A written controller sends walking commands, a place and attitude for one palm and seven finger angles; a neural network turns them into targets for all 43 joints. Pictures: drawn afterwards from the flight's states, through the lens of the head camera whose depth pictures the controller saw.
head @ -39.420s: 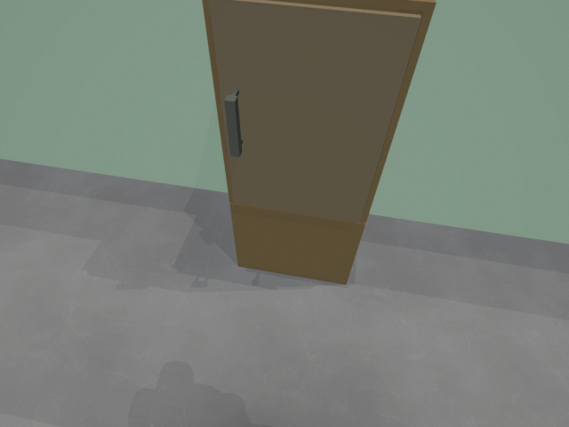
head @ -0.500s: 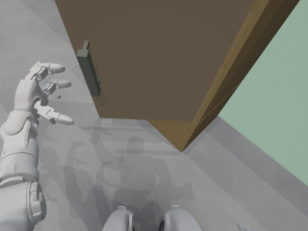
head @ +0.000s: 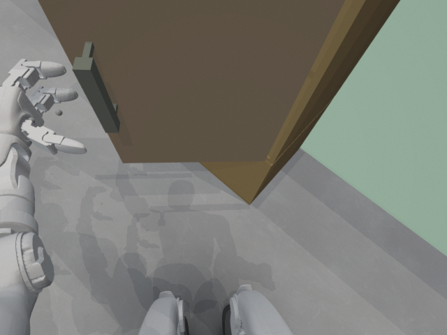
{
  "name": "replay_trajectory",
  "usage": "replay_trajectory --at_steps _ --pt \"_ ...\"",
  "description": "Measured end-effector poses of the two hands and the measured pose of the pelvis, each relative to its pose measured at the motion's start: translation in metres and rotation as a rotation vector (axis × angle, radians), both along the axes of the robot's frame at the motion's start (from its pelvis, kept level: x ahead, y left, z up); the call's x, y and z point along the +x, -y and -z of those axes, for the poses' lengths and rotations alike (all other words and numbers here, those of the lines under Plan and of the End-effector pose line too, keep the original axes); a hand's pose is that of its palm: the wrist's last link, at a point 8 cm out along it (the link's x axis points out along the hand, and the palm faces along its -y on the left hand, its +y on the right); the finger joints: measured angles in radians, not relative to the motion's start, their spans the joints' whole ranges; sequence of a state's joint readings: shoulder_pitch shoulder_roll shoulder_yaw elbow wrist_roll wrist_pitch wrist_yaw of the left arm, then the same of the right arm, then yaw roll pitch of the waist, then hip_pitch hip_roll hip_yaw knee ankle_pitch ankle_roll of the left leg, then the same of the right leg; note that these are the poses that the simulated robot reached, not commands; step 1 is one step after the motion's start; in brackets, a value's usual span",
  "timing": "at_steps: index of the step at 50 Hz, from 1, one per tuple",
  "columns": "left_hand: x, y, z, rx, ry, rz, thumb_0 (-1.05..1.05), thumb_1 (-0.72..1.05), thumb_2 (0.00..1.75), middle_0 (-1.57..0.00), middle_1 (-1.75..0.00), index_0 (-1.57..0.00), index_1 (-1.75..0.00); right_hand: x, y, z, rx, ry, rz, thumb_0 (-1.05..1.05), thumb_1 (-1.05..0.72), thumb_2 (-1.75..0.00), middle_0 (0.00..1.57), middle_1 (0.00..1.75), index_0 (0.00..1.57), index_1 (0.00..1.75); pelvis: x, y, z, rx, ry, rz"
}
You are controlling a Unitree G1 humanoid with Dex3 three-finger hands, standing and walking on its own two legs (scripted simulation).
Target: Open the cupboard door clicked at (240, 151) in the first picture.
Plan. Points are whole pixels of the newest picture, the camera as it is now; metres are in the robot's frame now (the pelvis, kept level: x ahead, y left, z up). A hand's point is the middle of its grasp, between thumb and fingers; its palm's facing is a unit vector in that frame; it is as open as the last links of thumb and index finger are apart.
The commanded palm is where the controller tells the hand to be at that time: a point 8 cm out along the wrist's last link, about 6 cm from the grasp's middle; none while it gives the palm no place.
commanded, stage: move the hooked fingers beside the handle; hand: left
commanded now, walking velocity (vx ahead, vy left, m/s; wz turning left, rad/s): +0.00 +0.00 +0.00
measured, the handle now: (101, 91) +0.53 +0.19 +0.06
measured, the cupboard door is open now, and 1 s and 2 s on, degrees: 45 45 45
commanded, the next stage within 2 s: slide the fingers in behind the handle in 0.62 s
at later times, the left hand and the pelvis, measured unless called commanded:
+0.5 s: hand (54, 120) +0.46 +0.25 +0.06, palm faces -0.02 -1.00 -0.02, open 14.0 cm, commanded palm +0.45 +0.29 +0.06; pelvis +0.01 +0.01 +0.00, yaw +1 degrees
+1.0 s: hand (59, 120) +0.47 +0.24 +0.06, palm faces -0.02 -1.00 +0.00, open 14.0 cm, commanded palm +0.45 +0.28 +0.06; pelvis +0.00 +0.01 +0.00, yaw +1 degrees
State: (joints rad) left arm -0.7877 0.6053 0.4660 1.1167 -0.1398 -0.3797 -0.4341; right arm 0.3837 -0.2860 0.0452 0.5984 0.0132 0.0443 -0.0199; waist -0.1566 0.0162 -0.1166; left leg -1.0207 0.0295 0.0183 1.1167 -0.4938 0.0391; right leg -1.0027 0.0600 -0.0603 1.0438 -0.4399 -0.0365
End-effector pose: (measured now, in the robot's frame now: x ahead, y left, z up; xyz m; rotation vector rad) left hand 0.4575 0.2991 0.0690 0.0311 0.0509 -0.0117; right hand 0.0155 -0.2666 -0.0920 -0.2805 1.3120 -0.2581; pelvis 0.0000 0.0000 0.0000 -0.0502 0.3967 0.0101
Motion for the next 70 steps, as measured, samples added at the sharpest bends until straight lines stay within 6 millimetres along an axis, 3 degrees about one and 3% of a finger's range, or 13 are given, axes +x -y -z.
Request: replay_trajectory --at_steps 11,26,43,52,70 --pt "-0.007 -0.012 0.002 0.003 0.014 -0.013 -0.02 -0.50 0.30 -0.30 -1.20 -0.29 -1.20 0.014 -0.008 -0.004 0.001 0.009 -0.011 0.01 -0.90 -0.90 0.20 0.30 0.21 0.30 0.006 -0.006 -0.003 -0.009 0.006 -0.006" --pt "-0.013 -0.005 0.004 -0.016 0.021 0.002 -0.02 -0.50 0.30 -0.30 -1.20 -0.29 -1.20 0.043 -0.018 -0.004 0.006 0.070 -0.054 0.01 -0.90 -0.90 0.20 0.30 0.21 0.30 0.007 -0.014 -0.005 -0.014 0.022 -0.018" --pt "-0.014 -0.011 0.004 -0.019 0.010 -0.002 -0.02 -0.50 0.30 -0.30 -1.20 -0.29 -1.20 0.022 -0.016 -0.002 0.004 0.030 -0.034 0.01 -0.90 -0.90 0.20 0.30 0.21 0.30 0.002 -0.011 -0.003 -0.015 0.022 -0.016" --pt "-0.010 0.003 0.009 -0.032 0.014 0.010 -0.02 -0.50 0.30 -0.30 -1.20 -0.29 -1.20 0.017 -0.012 -0.004 -0.008 0.021 -0.027 0.01 -0.90 -0.90 0.20 0.30 0.21 0.30 0.002 -0.012 -0.002 -0.015 0.018 -0.016" --pt "-0.006 0.033 0.008 -0.024 0.011 0.009 -0.02 -0.50 0.30 -0.30 -1.20 -0.29 -1.20 0.029 -0.022 0.001 0.044 0.056 -0.026 0.01 -0.90 -0.90 0.20 0.30 0.21 0.30 0.006 -0.011 -0.005 -0.007 0.025 -0.012"
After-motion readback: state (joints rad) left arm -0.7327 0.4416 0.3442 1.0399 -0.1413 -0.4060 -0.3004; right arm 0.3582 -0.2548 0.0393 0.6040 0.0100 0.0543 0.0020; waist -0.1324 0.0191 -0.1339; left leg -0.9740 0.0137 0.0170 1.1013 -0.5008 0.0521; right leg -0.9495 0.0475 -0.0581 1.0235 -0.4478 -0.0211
